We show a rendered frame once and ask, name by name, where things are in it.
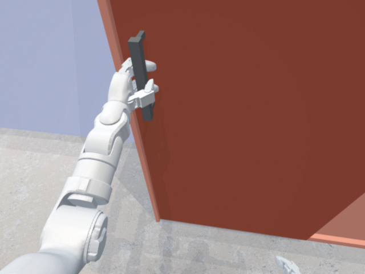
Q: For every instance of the handle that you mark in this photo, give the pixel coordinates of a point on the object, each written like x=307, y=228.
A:
x=136, y=50

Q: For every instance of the left robot forearm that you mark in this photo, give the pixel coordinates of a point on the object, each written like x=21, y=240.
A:
x=90, y=183

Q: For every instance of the robot left upper arm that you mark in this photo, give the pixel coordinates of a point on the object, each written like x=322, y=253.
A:
x=73, y=237

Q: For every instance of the left robot hand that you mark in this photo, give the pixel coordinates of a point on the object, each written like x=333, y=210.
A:
x=123, y=89

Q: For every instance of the right robot hand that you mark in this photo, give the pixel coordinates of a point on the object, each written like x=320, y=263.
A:
x=287, y=266

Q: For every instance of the wardrobe door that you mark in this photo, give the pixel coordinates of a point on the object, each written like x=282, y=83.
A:
x=259, y=121
x=350, y=223

